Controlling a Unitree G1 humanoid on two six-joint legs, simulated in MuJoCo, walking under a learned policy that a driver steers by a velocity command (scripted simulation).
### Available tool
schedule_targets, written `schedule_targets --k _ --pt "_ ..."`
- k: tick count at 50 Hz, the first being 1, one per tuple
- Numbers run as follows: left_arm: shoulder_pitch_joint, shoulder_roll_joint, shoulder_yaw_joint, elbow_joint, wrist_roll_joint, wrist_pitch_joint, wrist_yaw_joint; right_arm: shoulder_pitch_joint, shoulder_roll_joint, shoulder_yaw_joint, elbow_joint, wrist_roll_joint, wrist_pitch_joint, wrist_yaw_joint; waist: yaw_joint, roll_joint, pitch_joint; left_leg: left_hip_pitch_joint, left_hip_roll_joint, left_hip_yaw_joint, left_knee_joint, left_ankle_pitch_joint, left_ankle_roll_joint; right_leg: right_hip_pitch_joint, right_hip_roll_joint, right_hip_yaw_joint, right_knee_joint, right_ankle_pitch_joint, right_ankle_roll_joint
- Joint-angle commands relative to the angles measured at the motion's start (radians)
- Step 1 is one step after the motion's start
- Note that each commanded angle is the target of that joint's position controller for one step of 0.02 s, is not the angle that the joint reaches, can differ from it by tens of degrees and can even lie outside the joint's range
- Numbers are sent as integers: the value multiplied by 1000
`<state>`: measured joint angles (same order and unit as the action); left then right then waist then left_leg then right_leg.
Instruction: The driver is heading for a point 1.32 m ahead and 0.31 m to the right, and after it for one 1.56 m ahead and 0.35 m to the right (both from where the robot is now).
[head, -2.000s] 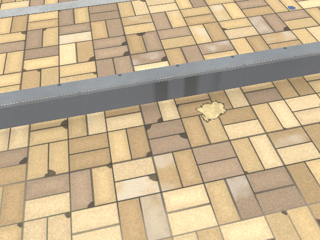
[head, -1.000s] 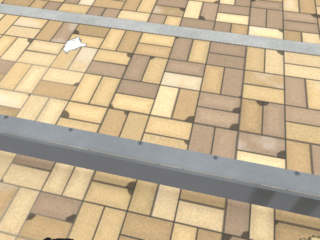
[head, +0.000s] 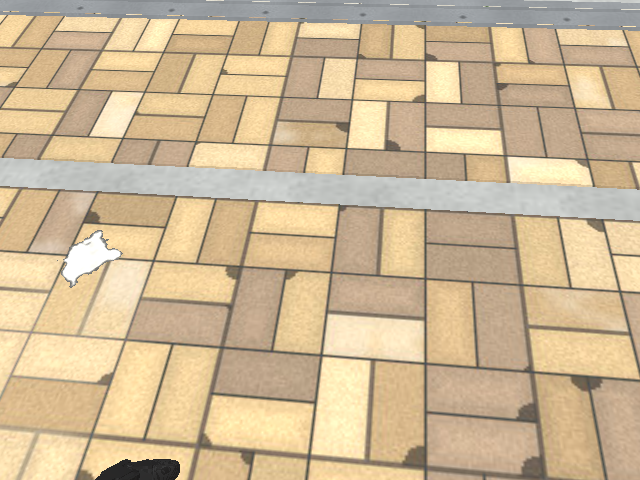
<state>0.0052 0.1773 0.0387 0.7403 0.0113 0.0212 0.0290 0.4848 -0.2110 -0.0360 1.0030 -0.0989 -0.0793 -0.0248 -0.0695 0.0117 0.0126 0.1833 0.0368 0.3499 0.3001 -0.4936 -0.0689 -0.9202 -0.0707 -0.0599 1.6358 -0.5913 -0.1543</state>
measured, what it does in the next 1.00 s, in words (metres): climbs, turning right: right foot 0.05 m higher, then left foot 0.11 m higher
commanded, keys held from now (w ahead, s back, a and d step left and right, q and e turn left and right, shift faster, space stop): w+e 0.30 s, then w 0.70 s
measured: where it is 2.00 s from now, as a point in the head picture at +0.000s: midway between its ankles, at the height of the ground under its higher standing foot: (458, 192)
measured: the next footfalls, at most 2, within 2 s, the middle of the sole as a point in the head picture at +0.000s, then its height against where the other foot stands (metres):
right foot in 0.14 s outside the picture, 0.05 m higher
left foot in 0.48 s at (397, 364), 0.11 m higher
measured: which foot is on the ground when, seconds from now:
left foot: down 0.00-0.12, up 0.14-0.46, down 0.48-0.74, up 0.76-1.00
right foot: down 0.00-0.06, up 0.08-0.12, down 0.14-0.38, up 0.40-0.72, down 0.74-1.00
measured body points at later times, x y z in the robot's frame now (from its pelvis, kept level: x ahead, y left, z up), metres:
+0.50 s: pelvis +0.40 -0.11 +0.08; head +0.39 -0.14 +0.53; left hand +0.49 +0.15 -0.04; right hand +0.47 -0.40 -0.01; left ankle +0.59 -0.13 -0.57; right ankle +0.15 -0.12 -0.47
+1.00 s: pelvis +0.56 -0.19 +0.19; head +0.57 -0.20 +0.64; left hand +0.65 +0.05 +0.06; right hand +0.61 -0.50 +0.09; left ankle +0.74 -0.13 -0.50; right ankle +0.41 -0.25 -0.55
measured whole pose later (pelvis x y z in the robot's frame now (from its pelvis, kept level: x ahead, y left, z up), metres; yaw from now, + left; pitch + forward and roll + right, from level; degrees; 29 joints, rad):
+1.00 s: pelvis +0.56 -0.19 +0.19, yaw -22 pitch +4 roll +0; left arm 0.48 0.23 0.05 0.83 0.01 -0.09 0.00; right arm 0.17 -0.28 -0.08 0.76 -0.03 -0.05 0.06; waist 0.03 0.02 -0.06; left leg -0.66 0.02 0.02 0.73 -0.09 0.01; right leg 0.01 0.02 0.03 0.23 -0.30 -0.02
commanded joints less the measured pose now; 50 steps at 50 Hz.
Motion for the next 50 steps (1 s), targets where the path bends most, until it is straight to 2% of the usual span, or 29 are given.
schedule_targets --k 1,4,5,6,7,8,9,11,12,14,16,18,19,20,21,23,24,25,26,28,32,35,37,38,39,40,41,44,50 --pt "-324 -15 -29 -209 -16 -39 20 93 -124 -15 14 -24 -14 3 3 43 183 350 386 -160 -5 1153 166 -729 -16 47 205 -236 -52" --pt "-50 58 -39 -160 10 -107 -35 -33 -145 -16 -50 -50 6 -3 145 -63 -154 185 206 -83 512 1576 61 95 103 60 -736 47 -53" --pt "151 119 -1 -103 -9 -110 -65 -67 -180 -19 -90 27 17 -21 217 -48 -341 -73 224 -113 753 1413 45 723 112 127 -1111 606 25" --pt "360 105 26 5 -3 -106 -61 -244 -309 -66 -137 97 37 -8 337 -2 -231 -365 103 -124 1071 760 47 1018 82 191 -1523 857 46" --pt "382 252 74 84 33 -82 -55 -303 -256 -69 -192 135 29 -7 263 -162 -19 -991 -11 -210 1479 -117 77 1328 -37 275 -1292 1527 10" --pt "480 443 118 63 4 -55 -21 -215 -148 -20 -323 176 -22 27 248 -359 -505 -1291 -71 -375 1688 -53 78 1867 -339 468 -958 2540 -224" --pt "362 409 118 48 30 -40 4 -167 -150 4 -301 187 -26 46 136 -210 -663 -1415 -40 -470 1762 22 89 1960 -381 490 -1042 2061 -288" --pt "166 195 60 13 22 -12 9 -132 -133 -5 -231 109 16 38 45 45 -486 -1283 34 -417 1688 97 69 1430 -237 339 -1214 1251 -185" --pt "180 132 31 57 8 -32 -4 -237 -100 -8 -268 81 34 21 52 -45 -240 -1266 23 -357 1755 51 88 1137 -157 257 -1276 1163 -129" --pt "384 80 1 220 -5 -86 -29 -470 -22 16 -364 95 73 -18 111 -201 71 -1438 -34 -282 1927 -172 168 888 -43 94 -1371 1178 -10" --pt "516 86 -7 295 -16 -117 -30 -664 44 80 -508 111 59 -21 109 -97 210 -1465 -41 -174 1621 -302 193 715 39 5 -1434 1402 70" --pt "362 130 -9 225 0 -155 -14 -466 49 97 -510 141 30 -16 -16 -44 194 -1011 -81 -121 1277 -121 129 351 60 -13 -1543 1347 26" --pt "233 184 6 165 -22 -181 -17 -204 22 87 -426 137 32 -10 -155 67 -24 -385 -142 -128 1068 236 116 133 91 -13 -1469 1444 7" --pt "132 326 44 103 -31 -215 -40 100 -86 28 -321 112 55 -18 -280 119 -265 80 -195 -159 918 597 82 121 60 64 -1309 1598 -6" --pt "77 373 66 68 -54 -222 -61 261 -165 -12 -248 84 75 -38 -356 131 -303 211 -231 -118 664 655 84 226 99 58 -1109 1762 104" --pt "-132 289 74 -38 -48 -191 -54 347 -189 -49 -155 68 100 -86 -479 319 -156 12 -58 -372 216 843 329 285 220 128 -50 480 229" --pt "-108 -1 -3 -75 -32 -178 -56 195 -184 -38 -161 52 65 -83 -269 93 -79 -178 23 -549 458 903 383 203 324 234 376 17 179" --pt "401 -162 -43 -89 -43 -160 -51 39 -109 6 -240 26 23 -50 37 -14 -319 -166 288 -1104 331 1146 472 239 329 435 529 110 119" --pt "623 -25 -24 -39 23 -104 -55 -148 -151 -25 -264 45 30 -46 192 -40 -391 -294 395 -1539 5 81 508 277 214 345 464 235 90" --pt "440 91 2 -73 120 -16 -48 -321 -118 -33 -281 92 -1 -40 166 -142 -104 -674 264 -1473 -90 -510 414 281 152 319 369 9 93" --pt "276 94 0 -112 25 13 -33 -193 -163 -45 -134 16 -28 -60 141 -215 -17 -1011 163 -949 -6 -312 354 442 56 207 -145 -101 102" --pt "275 95 -9 -91 -39 -30 -28 -192 -186 -60 -143 32 -9 -30 99 -33 -96 -989 90 -679 -18 77 334 707 28 100 -701 -93 95" --pt "564 73 -7 38 -37 -45 -34 -252 -140 -62 -174 71 25 -5 222 29 -108 -1147 -40 -474 117 -15 200 1110 120 5 -1102 159 72" --pt "528 158 13 44 -15 -53 -36 -254 -17 -31 -202 89 22 6 201 -322 -61 -1249 -162 -329 538 -43 144 1082 -99 400 -1305 -79 25" --pt "485 219 31 -20 4 -58 -13 -321 -43 -42 -269 71 -1 17 202 -326 17 -1375 -150 -409 643 10 129 985 -348 872 -1492 -218 -92" --pt "400 187 26 -26 13 -66 5 -366 -101 -60 -281 65 -15 36 140 -101 104 -1356 -89 -494 684 162 133 934 -307 777 -1489 -139 -110" --pt "331 180 29 -38 11 -80 7 -319 -103 -63 -267 77 -22 57 82 -49 99 -1299 -82 -490 661 240 118 915 -257 642 -1470 23 -87" --pt "282 133 23 -39 4 -127 -18 -231 -106 -65 -233 68 4 83 31 -51 14 -1053 -55 -377 647 314 76 880 -116 327 -1486 384 -35" --pt "422 172 44 28 -3 -140 -24 -447 -42 -22 -352 74 25 94 102 -111 38 -787 -2 -288 315 438 94 844 -117 205 -1523 603 -6"
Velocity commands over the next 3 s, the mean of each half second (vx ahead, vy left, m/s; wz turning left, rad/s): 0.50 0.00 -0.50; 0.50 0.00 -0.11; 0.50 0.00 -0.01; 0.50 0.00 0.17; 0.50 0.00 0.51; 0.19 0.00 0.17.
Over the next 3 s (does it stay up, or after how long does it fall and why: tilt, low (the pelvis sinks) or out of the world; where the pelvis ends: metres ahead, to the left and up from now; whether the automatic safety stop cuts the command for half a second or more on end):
stays up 1.49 -0.39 0.19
